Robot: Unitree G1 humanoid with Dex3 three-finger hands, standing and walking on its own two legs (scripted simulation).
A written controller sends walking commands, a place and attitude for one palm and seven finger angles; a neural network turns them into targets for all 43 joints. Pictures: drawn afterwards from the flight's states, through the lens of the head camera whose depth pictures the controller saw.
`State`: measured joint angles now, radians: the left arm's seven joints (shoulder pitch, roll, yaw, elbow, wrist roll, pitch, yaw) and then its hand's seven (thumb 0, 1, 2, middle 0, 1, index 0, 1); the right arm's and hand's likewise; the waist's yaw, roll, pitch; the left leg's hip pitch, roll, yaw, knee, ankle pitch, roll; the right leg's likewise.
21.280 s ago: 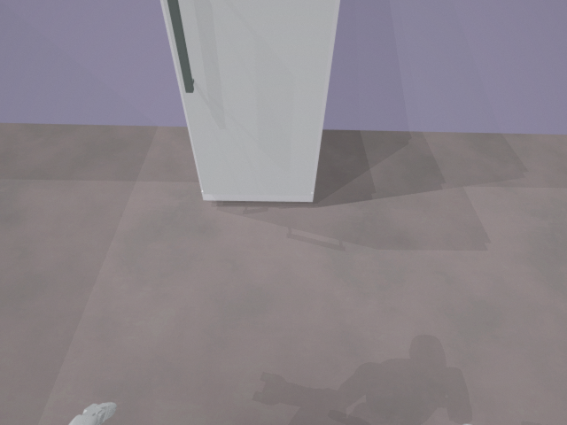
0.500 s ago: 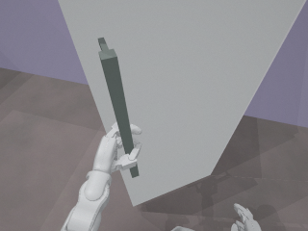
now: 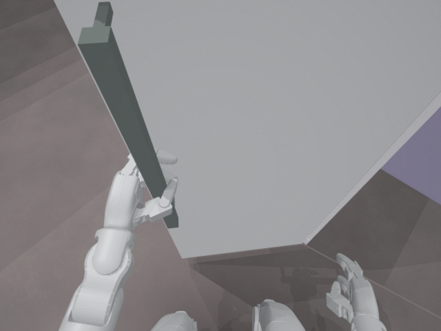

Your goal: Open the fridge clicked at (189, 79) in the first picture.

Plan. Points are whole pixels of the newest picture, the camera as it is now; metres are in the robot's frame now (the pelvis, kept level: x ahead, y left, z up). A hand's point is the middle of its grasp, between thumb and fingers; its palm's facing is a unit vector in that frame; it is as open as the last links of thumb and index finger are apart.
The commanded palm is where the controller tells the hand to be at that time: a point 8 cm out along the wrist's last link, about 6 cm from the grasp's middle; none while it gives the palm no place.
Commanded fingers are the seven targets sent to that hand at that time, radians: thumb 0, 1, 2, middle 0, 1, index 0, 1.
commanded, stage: walk backward, drawing the door open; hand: left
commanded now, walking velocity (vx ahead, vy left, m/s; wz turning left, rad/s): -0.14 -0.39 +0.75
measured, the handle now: (152, 158) +0.35 +0.12 +0.12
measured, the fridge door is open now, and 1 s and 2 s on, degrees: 49 65 63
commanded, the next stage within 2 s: stop walking and hold the door back in 0.34 s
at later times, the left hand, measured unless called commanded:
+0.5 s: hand (200, 268) +0.20 +0.04 +0.08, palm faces +0.48 -0.85 -0.19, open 6.1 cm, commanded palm +0.17 +0.08 +0.08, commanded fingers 0.00 0.90 0.90 -0.45 -1.40 -0.45 -1.40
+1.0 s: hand (203, 264) +0.20 +0.03 +0.08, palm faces +0.68 -0.70 -0.23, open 5.6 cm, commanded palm +0.17 +0.09 +0.08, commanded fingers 0.00 0.90 0.90 -0.45 -1.40 -0.45 -1.40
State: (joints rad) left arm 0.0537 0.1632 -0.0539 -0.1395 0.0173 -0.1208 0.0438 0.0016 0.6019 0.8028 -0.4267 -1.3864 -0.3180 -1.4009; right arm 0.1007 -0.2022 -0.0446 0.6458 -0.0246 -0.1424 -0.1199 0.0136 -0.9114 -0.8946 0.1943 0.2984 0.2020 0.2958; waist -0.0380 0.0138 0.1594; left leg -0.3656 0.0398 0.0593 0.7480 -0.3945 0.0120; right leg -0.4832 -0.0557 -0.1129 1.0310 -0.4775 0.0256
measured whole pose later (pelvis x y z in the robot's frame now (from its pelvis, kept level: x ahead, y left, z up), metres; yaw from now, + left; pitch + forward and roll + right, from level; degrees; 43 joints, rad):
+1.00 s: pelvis -0.03 -0.34 +0.03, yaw +33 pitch -1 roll +5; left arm -0.55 0.28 0.17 0.86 -0.05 -0.18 0.06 -0.05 0.65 0.75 -0.38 -1.27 -0.45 -1.40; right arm 0.19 -0.32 -0.03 0.74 0.02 -0.04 -0.10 0.01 -0.91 -0.89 0.20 0.30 0.21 0.30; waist -0.03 -0.02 0.12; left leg -0.44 -0.01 0.03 0.98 -0.43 -0.04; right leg -0.39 -0.15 -0.02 0.58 -0.17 0.02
